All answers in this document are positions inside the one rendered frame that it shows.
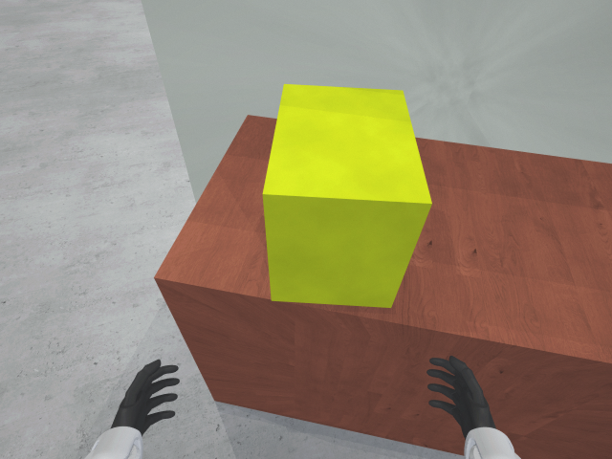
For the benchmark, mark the left robot hand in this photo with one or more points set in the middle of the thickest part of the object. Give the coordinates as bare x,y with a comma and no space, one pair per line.
136,404

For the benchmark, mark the carton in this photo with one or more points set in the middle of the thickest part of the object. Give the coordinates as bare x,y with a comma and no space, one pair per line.
345,196

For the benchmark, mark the pedestal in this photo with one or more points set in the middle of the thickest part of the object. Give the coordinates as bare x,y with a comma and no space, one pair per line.
511,274

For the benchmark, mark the right robot hand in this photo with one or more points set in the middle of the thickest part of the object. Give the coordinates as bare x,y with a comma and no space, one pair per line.
472,409

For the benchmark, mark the left robot forearm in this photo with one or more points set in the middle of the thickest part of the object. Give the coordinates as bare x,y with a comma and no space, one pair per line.
121,442

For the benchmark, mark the right robot forearm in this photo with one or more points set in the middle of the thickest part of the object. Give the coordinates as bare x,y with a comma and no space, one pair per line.
488,443

